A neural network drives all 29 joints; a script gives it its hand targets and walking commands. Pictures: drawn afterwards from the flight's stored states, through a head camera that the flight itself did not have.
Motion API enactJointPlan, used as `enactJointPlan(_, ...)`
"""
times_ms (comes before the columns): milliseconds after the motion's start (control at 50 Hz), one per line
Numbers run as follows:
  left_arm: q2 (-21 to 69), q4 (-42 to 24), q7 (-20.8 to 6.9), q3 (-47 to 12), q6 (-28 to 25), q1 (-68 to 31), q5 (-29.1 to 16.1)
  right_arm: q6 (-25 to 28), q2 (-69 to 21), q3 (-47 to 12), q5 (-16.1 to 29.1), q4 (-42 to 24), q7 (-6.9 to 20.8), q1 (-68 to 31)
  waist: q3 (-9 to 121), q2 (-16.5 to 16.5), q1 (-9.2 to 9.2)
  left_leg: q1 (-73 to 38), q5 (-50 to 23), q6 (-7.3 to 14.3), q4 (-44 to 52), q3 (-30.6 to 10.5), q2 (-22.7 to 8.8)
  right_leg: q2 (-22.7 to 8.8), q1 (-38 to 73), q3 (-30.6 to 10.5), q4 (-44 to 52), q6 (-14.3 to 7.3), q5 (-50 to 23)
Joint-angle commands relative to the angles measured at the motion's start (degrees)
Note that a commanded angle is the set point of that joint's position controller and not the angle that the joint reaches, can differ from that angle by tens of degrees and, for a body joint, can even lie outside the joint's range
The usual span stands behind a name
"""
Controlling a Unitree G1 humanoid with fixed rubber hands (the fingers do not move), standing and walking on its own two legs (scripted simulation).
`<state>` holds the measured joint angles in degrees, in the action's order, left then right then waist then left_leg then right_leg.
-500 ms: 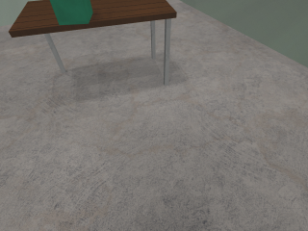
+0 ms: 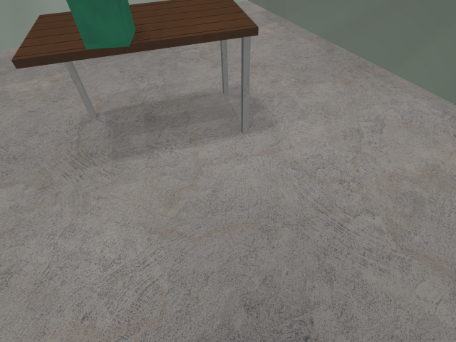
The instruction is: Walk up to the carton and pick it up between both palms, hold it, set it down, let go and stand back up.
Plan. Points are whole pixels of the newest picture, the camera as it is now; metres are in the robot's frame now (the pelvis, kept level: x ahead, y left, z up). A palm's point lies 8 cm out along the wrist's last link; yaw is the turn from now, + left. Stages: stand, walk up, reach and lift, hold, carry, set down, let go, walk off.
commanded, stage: stand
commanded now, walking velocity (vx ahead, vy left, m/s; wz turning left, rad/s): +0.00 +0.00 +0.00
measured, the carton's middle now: (103, 11) +1.48 +0.59 +0.07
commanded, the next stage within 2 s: none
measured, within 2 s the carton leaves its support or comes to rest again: neither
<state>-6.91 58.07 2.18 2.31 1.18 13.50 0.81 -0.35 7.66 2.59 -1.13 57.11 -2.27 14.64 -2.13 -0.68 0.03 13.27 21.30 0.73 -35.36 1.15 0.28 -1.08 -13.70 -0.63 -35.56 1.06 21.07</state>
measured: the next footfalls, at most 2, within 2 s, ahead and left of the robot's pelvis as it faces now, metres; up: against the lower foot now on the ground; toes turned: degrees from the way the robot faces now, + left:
none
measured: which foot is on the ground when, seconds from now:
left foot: down 0.00-1.00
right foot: down 0.00-1.00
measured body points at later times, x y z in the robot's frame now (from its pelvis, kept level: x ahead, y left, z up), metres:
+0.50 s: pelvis +0.02 +0.01 +0.01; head +0.03 +0.01 +0.46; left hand -0.02 +0.20 -0.16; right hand -0.01 -0.18 -0.16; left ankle -0.03 +0.11 -0.73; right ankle -0.02 -0.13 -0.73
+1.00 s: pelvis +0.03 +0.02 +0.01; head +0.03 +0.02 +0.46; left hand +0.00 +0.22 -0.16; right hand +0.00 -0.17 -0.16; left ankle -0.03 +0.11 -0.73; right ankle -0.02 -0.13 -0.73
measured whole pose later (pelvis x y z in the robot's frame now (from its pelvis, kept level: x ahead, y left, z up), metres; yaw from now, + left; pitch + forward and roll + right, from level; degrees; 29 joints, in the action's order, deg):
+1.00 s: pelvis +0.03 +0.02 +0.01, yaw +0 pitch -3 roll +0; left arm -4.5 70.6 3.7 1.4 0.6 15.4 0.4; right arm 1.0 4.5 0.8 -0.9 69.3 -3.5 16.7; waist -2.4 0.0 -0.3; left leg 3.8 18.8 2.8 -25.1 1.9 2.8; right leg -3.9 -4.6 -0.8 -26.2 3.4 19.1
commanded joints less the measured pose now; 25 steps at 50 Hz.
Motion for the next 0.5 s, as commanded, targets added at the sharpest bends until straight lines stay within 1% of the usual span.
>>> enactJointPlan(0, -5.29, 0.47, -0.14, 1.07, -1.30, 3.43, -0.11, 1.10, 3.25, 0.42, 0.39, 1.16, 0.14, 5.27, 0.20, 3.27, 0.02, -0.78, -16.68, 1.71, 9.27, -3.34, -3.32, -2.35, 0.91, -1.92, 8.09, -2.62, -17.78)
enactJointPlan(20, -4.54, 1.07, 0.09, 0.96, -1.31, 2.83, -0.07, 1.09, 4.37, 0.93, 0.39, 2.06, -0.12, 5.70, -1.42, 2.23, 0.16, 0.21, -16.90, 1.56, 10.17, -4.18, -3.68, -2.70, 1.39, -2.22, 8.81, -2.61, -18.22)
enactJointPlan(40, -4.10, 2.19, 0.23, 0.80, -1.28, 4.00, -0.06, 0.96, 4.17, 0.77, 0.16, 2.83, -0.46, 4.76, -1.21, 0.86, -0.16, -1.42, -17.47, 1.72, 10.56, -4.16, -4.14, -2.68, 0.87, -1.99, 9.30, -2.27, -17.36)
enactJointPlan(60, -2.91, 2.64, 0.36, 0.38, -1.39, 3.79, -0.08, 0.89, 4.20, 0.93, 0.04, 3.62, -0.35, 4.82, -1.55, -0.84, 0.26, -2.09, -17.88, 1.72, 10.28, -3.53, -3.85, -2.74, 0.99, -2.15, 9.98, -1.83, -17.54)
enactJointPlan(80, -5.46, 2.90, 0.50, 0.73, -1.33, 3.10, -0.04, 1.05, 4.83, 0.88, 0.08, 3.07, -0.60, 3.46, -3.10, -1.21, 0.06, -1.67, -19.65, 1.90, 10.86, -4.21, -3.97, -2.92, 0.25, -2.34, 10.13, -2.21, -18.91)
enactJointPlan(100, -5.50, 3.72, 0.84, 0.97, -1.51, 2.95, 0.21, 1.13, 2.73, 0.36, 0.05, 3.96, -0.69, 4.74, -2.44, 1.30, 0.49, -2.44, -19.48, 1.54, 11.04, -4.06, -4.24, -3.12, 0.83, -2.07, 10.54, -2.24, -20.31)
enactJointPlan(120, -2.00, 4.61, 0.73, -0.01, -1.55, 4.17, -0.20, 0.70, 2.67, 0.17, 0.07, 5.50, -0.74, 6.80, -2.39, 1.75, 0.00, -0.23, -20.38, 1.60, 11.37, -4.55, -4.08, -3.27, 3.47, -1.97, 9.96, -2.03, -18.58)
enactJointPlan(140, -3.10, 5.37, 0.90, 0.09, -1.43, 4.46, -0.32, 0.58, 4.06, 0.65, 0.32, 5.10, -0.82, 4.66, -3.53, 2.59, -0.38, -0.13, -19.73, 2.00, 12.04, -4.81, -4.25, -3.21, 3.16, -1.95, 10.96, -2.18, -18.08)
enactJointPlan(160, -1.48, 6.52, 1.09, -0.36, -1.34, 5.51, -0.34, 1.15, 4.68, 1.06, 0.26, 5.47, -0.86, 5.35, -2.54, 2.81, 0.21, -2.40, -19.15, 2.26, 11.80, -4.53, -4.27, -3.64, 2.78, -2.74, 11.10, -2.57, -19.65)
enactJointPlan(180, -1.18, 7.06, 1.14, -0.32, -1.25, 6.18, -0.06, 1.34, 5.02, 1.01, 0.29, 5.98, -0.69, 4.87, -2.38, 1.47, -0.73, -1.69, -22.07, 1.70, 12.23, -5.08, -4.42, -3.53, 4.09, -2.09, 10.94, -2.22, -19.27)
enactJointPlan(200, -2.78, 6.91, 0.85, 0.18, -1.36, 6.13, -0.07, 1.20, 3.59, 0.40, 0.16, 6.89, -0.59, 6.01, -1.24, 1.82, -1.46, -2.66, -22.47, 1.98, 12.72, -4.97, -4.19, -3.65, 4.85, -2.30, 11.35, -2.50, -18.12)
enactJointPlan(220, -2.62, 7.26, 0.66, 0.13, -1.39, 4.81, -0.25, 1.12, 1.44, -0.01, 0.30, 7.25, -0.52, 5.79, -1.77, 2.24, -0.15, -3.37, -22.09, 1.68, 12.53, -4.27, -4.33, -3.47, 4.61, -2.37, 11.18, -2.11, -18.54)
enactJointPlan(240, -0.49, 7.73, 0.76, -0.57, -1.51, 6.09, -0.47, 1.09, 1.46, -0.26, 0.00, 7.91, -0.68, 5.82, -2.07, -1.59, -0.81, -4.13, -22.78, 1.91, 11.91, -4.59, -4.65, -3.77, 4.15, -1.95, 11.34, -2.01, -19.19)
enactJointPlan(260, -4.53, 7.63, 0.94, 0.58, -1.29, 5.28, -0.41, 1.62, -0.80, -0.71, 0.04, 7.88, -0.82, 5.21, -2.61, -0.66, -1.05, -2.17, -24.36, 1.93, 12.89, -4.97, -4.76, -3.95, 6.07, -2.27, 11.20, -2.13, -21.71)
enactJointPlan(280, -4.32, 8.34, 1.03, 0.24, -1.60, 6.10, -0.17, 1.55, 1.18, -0.44, 0.22, 8.22, -0.63, 6.48, -1.33, 0.25, -0.01, -5.14, -23.74, 1.72, 12.05, -4.46, -4.57, -3.89, 4.47, -2.42, 11.65, -2.21, -22.50)
enactJointPlan(300, -3.38, 8.41, 0.90, 0.34, -1.41, 5.56, -0.22, 1.60, 2.99, 0.06, -0.12, 8.56, -1.07, 7.65, -3.12, 2.71, -0.56, -4.79, -24.28, 1.64, 12.74, -4.54, -4.36, -3.67, 4.43, -1.28, 11.27, -1.58, -21.69)
enactJointPlan(320, -1.38, 8.93, 0.85, -0.43, -1.46, 6.72, -0.16, 1.42, 1.40, -0.63, 0.24, 9.21, -0.90, 6.67, -4.86, 0.96, -0.67, -4.61, -24.06, 1.77, 12.68, -4.69, -4.80, -3.62, 3.34, -2.30, 12.20, -1.83, -19.63)
enactJointPlan(340, -1.14, 9.62, 1.07, -0.55, -1.46, 7.65, -0.03, 1.21, 1.71, -0.47, 0.04, 9.07, -0.87, 7.36, -3.74, 1.79, -0.35, -4.71, -23.41, 2.14, 11.98, -4.74, -4.71, -4.00, 3.45, -1.59, 11.82, -1.58, -20.88)
enactJointPlan(360, -1.26, 9.71, 1.15, -0.69, -1.22, 6.95, -0.52, 0.90, 3.79, 0.11, 0.44, 9.92, -1.05, 8.30, -5.95, 1.49, 0.07, -3.40, -23.66, 1.83, 12.78, -4.22, -4.58, -3.75, 3.76, -2.30, 12.49, -1.20, -20.61)
enactJointPlan(380, -3.63, 9.62, 1.25, 0.20, -1.41, 7.02, -0.57, 0.92, 1.76, -0.46, 0.06, 10.44, -0.94, 7.62, -3.17, 1.06, -0.84, -4.43, -23.89, 1.88, 13.53, -4.67, -4.48, -4.08, 6.02, -1.88, 11.83, -1.77, -20.52)
enactJointPlan(400, -2.92, 10.04, 1.38, -0.14, -1.48, 7.29, -0.28, 1.46, 0.16, -0.69, 0.03, 10.13, -1.12, 7.63, -2.35, 0.37, 0.02, -5.53, -24.94, 1.82, 12.80, -4.42, -4.69, -4.16, 5.68, -2.16, 11.58, -1.86, -22.76)
enactJointPlan(420, -3.11, 10.22, 1.45, 0.17, -1.28, 7.00, -0.19, 1.65, -0.06, -1.24, 0.03, 10.56, -0.83, 7.90, -4.67, 0.34, -0.32, -4.27, -25.62, 1.68, 13.32, -5.03, -5.00, -4.59, 4.90, -1.67, 11.55, -2.02, -23.11)
enactJointPlan(440, -3.09, 9.57, 1.17, -0.11, -1.43, 6.67, 0.15, 1.34, 1.69, -0.62, 0.02, 10.71, -1.03, 7.49, -4.15, -0.36, -0.75, -5.01, -25.43, 1.70, 13.75, -4.37, -4.46, -4.36, 5.10, -1.69, 12.07, -1.79, -22.77)
enactJointPlan(460, -3.01, 10.34, 1.13, 0.39, -1.59, 7.28, -0.17, 1.47, 1.87, -0.61, 0.39, 10.27, -1.21, 5.86, -2.39, 1.67, -0.94, -5.94, -25.93, 2.32, 13.97, -4.66, -5.17, -3.73, 5.17, -1.58, 12.38, -1.76, -19.25)
enactJointPlan(480, -2.51, 10.82, 1.23, -0.33, -1.59, 6.45, -0.05, 1.33, 2.22, -0.42, 0.01, 11.08, -1.12, 8.70, -3.67, -0.08, 0.40, -7.30, -26.58, 2.18, 13.84, -4.36, -4.83, -4.35, 4.10, -1.59, 12.39, -1.64, -21.24)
